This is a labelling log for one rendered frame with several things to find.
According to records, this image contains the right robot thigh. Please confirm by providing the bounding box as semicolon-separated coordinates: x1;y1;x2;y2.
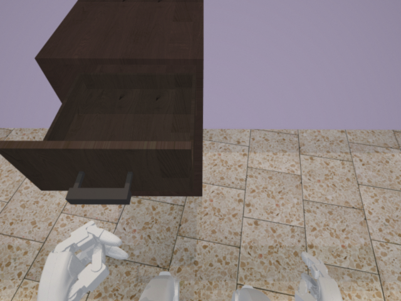
231;288;271;301

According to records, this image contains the robot thigh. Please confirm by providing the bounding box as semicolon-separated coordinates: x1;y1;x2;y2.
231;288;271;301
138;275;180;301

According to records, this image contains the left robot thigh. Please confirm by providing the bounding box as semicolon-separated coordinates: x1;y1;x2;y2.
138;275;180;301

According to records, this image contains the handle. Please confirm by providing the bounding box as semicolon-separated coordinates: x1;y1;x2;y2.
65;171;133;204

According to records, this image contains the cabinet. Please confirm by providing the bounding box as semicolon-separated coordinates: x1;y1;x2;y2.
35;0;204;196

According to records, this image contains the left robot hand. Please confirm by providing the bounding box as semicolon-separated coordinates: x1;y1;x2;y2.
37;221;129;301

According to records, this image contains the right robot hand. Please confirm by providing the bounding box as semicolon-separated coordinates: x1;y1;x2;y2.
295;251;343;301

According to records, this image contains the drawer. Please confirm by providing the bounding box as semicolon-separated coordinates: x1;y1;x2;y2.
0;73;196;191

